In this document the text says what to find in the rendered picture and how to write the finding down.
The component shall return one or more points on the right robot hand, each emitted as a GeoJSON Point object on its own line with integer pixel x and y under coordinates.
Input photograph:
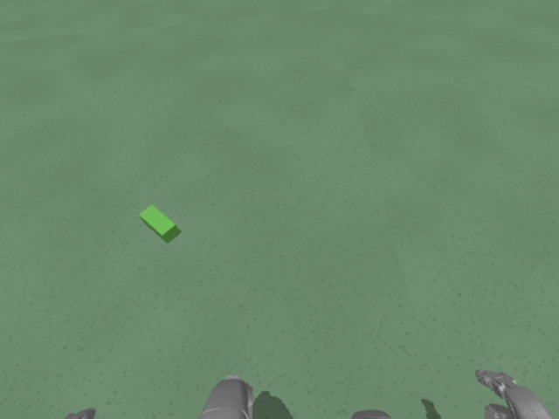
{"type": "Point", "coordinates": [522, 403]}

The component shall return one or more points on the carton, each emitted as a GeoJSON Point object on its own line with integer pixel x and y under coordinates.
{"type": "Point", "coordinates": [159, 223]}

